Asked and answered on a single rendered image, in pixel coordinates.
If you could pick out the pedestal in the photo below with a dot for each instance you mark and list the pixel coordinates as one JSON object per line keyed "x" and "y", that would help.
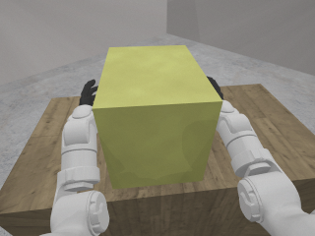
{"x": 209, "y": 207}

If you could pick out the left robot upper arm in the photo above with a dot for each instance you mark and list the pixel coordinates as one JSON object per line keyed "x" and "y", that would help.
{"x": 81, "y": 214}

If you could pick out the right robot hand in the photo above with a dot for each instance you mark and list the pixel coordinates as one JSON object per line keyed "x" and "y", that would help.
{"x": 216, "y": 86}

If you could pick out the carton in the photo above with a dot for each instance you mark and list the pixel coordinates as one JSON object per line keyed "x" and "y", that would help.
{"x": 156, "y": 115}

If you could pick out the left robot hand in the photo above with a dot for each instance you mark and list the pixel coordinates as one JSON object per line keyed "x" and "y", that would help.
{"x": 87, "y": 97}

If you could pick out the robot left forearm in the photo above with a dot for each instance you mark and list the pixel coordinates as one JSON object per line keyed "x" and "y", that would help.
{"x": 79, "y": 171}

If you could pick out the right robot upper arm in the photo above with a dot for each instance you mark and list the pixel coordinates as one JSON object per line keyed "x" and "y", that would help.
{"x": 271, "y": 200}

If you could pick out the robot right forearm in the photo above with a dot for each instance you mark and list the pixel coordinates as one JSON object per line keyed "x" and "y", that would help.
{"x": 248, "y": 157}

